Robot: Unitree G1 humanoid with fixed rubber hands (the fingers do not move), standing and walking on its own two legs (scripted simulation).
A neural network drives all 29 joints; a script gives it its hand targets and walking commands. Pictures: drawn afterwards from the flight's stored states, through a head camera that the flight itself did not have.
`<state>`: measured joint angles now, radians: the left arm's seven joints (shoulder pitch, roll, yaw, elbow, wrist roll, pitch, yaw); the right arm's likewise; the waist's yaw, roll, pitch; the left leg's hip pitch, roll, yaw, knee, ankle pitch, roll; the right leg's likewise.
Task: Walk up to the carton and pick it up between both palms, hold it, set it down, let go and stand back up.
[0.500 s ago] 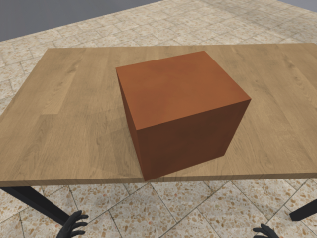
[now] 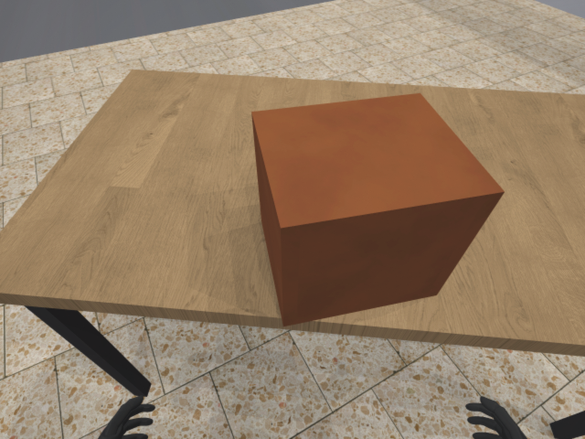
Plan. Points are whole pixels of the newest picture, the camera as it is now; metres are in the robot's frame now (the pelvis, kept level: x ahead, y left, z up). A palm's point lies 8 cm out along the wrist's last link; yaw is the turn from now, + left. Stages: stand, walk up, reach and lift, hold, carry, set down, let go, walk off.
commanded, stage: walk up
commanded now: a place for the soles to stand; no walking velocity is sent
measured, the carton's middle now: (351, 210) +0.41 -0.06 +0.09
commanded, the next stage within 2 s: reach and lift in 1.20 s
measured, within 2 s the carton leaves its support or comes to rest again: neither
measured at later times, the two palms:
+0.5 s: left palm out of the picture +0.08 +0.27 -0.09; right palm out of the picture +0.11 -0.30 -0.07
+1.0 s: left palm out of the picture +0.02 +0.26 -0.09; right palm out of the picture +0.13 -0.26 -0.07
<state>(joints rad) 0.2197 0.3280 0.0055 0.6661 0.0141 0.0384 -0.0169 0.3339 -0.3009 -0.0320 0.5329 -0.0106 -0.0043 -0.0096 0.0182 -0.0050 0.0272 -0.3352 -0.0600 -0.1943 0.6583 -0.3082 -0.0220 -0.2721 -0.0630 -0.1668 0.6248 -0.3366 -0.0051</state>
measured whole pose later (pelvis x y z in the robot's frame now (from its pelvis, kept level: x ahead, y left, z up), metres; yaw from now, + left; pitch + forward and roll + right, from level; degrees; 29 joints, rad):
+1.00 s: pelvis -0.03 -0.02 +0.01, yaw +5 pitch -1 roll -1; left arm 0.33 0.33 -0.01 0.70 0.00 0.02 -0.02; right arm 0.27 -0.29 -0.01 0.59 -0.01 -0.01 -0.01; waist 0.03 0.00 0.02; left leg -0.29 -0.04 -0.09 0.58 -0.27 0.00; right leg -0.25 -0.06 -0.22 0.55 -0.28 -0.03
